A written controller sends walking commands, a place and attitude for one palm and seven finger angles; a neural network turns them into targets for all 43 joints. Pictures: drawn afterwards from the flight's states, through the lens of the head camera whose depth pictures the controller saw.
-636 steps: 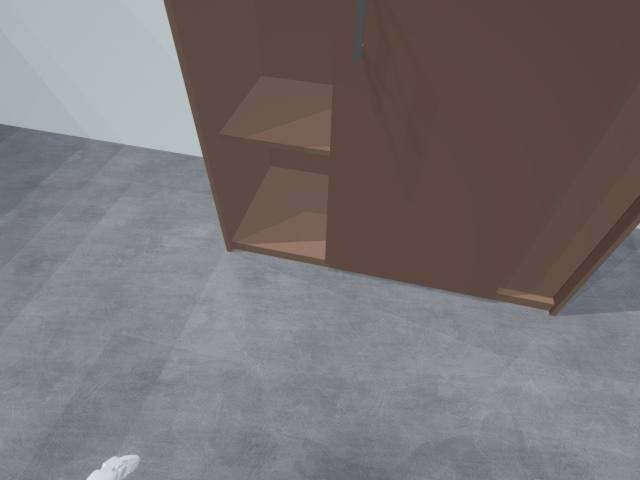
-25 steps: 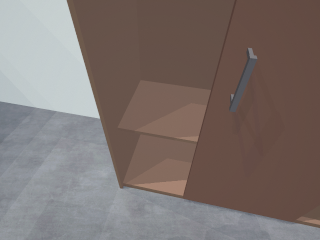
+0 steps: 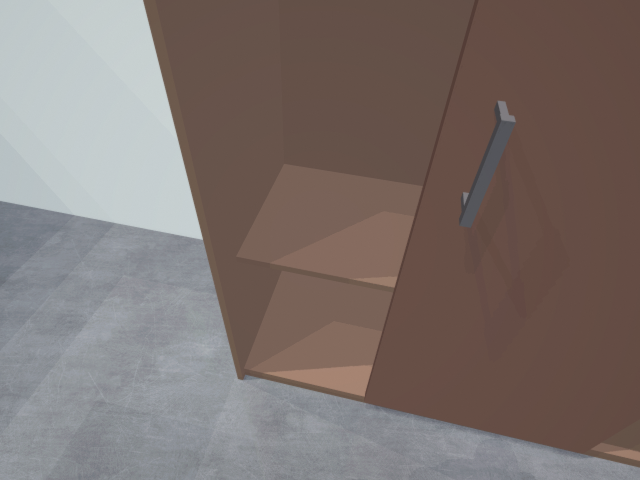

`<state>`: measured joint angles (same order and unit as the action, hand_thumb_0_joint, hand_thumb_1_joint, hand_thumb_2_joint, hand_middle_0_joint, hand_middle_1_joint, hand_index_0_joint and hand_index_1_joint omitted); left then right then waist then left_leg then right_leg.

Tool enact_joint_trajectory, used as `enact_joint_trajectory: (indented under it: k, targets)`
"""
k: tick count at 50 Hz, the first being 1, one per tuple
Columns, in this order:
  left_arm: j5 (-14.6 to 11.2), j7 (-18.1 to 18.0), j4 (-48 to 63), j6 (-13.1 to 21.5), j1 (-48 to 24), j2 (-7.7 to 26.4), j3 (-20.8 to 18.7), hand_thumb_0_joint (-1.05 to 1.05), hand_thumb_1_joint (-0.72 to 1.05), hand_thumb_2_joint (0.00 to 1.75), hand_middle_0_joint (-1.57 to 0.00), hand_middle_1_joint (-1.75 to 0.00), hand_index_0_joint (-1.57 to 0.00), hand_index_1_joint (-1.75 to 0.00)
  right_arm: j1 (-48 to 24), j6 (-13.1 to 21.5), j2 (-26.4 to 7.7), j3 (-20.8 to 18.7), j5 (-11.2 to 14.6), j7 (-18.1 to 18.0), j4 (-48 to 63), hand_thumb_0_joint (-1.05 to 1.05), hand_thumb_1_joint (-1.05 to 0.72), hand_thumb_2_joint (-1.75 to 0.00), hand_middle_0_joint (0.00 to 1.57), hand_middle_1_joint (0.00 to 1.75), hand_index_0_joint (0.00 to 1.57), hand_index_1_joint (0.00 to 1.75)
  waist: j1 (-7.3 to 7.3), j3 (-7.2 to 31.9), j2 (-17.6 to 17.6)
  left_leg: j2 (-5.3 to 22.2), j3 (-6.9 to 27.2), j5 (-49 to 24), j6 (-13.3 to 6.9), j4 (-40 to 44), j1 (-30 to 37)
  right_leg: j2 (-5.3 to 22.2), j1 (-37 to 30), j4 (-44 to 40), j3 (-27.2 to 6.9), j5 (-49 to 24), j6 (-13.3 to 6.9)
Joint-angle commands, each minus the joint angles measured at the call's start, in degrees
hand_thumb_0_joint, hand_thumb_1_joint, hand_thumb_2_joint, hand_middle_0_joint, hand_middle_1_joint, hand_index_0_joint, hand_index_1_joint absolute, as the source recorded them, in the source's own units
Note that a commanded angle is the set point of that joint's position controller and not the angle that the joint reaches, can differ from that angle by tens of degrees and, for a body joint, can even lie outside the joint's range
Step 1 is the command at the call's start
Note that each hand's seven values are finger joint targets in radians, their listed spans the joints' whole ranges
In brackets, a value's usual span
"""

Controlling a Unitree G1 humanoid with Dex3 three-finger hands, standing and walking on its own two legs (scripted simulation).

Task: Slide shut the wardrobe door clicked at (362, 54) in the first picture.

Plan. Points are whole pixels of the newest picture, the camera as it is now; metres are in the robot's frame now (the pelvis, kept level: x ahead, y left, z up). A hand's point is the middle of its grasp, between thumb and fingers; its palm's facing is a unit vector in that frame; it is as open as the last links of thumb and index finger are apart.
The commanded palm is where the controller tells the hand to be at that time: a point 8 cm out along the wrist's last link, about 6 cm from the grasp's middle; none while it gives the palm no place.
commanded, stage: look again from close up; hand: right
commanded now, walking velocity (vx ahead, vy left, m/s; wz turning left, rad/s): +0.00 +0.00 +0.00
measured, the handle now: (482, 167) +0.48 -0.18 +0.18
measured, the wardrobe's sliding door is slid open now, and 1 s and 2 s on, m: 0.40 0.40 0.40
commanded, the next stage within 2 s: none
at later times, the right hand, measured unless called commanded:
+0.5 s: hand out of the picture -0.01 -0.14 -0.17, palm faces +0.07 +0.98 -0.16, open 7.4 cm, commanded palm none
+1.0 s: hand out of the picture -0.01 -0.14 -0.17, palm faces +0.07 +0.98 -0.16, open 7.4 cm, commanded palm none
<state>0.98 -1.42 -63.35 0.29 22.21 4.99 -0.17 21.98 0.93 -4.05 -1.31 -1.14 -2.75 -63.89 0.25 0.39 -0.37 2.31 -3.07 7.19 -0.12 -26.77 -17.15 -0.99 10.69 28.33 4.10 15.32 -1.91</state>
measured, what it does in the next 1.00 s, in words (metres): stands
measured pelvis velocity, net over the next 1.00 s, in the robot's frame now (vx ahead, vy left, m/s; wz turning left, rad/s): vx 0.01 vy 0.01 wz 0.00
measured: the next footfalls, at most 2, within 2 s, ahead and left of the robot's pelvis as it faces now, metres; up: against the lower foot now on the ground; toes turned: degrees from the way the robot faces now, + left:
none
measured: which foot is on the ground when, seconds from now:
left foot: down 0.00-1.00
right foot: down 0.00-1.00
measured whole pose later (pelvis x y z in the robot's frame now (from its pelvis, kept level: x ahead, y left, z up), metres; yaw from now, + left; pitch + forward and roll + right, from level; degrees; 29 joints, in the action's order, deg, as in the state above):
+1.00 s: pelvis +0.01 +0.01 +0.00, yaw +0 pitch -3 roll +0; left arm 0.9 -1.6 -64.3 0.6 21.5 5.9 0.2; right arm 20.1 1.0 -5.0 -1.1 -0.9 -2.5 -64.4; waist 0.3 -0.9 -0.4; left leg 1.6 -3.1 7.5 -0.5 -24.8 -14.8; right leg -0.4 7.9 25.6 4.0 15.1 -1.3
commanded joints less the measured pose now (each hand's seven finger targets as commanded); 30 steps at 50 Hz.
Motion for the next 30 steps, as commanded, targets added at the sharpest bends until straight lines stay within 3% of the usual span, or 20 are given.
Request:
enact_joint_trajectory:
  k: [1, 9, 30]
  targets:
    - [0.0, -0.4, 1.2, 0.4, 5.3, 4.5, -0.9, 0.00, 0.90, 0.90, -0.20, -0.30, -0.20, -0.30, 4.4, 0.7, -4.3, -0.6, -0.1, -0.2, 1.4, 0.00, -0.90, -0.90, 0.20, 0.30, 0.20, 0.30, 0.01, -8.5, 0.4, 3.5, 5.7, 9.2, -1.0, 5.8, 1.4, 6.6, 10.1, -10.7, -7.5, 8.7, -0.3]
    - [-0.1, -0.3, 1.0, 0.3, 5.4, 4.3, -0.8, 0.00, 0.90, 0.90, -0.20, -0.30, -0.20, -0.30, 4.0, 0.9, -4.7, -0.6, 0.0, -0.2, 1.6, 0.00, -0.90, -0.90, 0.20, 0.30, 0.20, 0.30, 0.25, -6.8, 2.1, 4.0, 6.6, 9.3, -1.4, 7.0, 1.7, 6.1, 7.4, -9.0, -6.2, 5.0, -0.3]
    - [0.0, -0.3, 0.3, 0.3, 5.2, 4.9, -0.7, 0.00, 0.90, 0.90, -0.20, -0.30, -0.20, -0.30, 2.5, 0.7, -5.4, -0.6, 0.1, -0.1, 1.5, 0.00, -0.90, -0.90, 0.20, 0.30, 0.20, 0.30, 0.07, -7.3, 0.3, 4.0, 6.2, 8.5, -1.3, 7.7, 3.4, 6.3, 7.2, -10.3, -6.2, 4.8, 0.0]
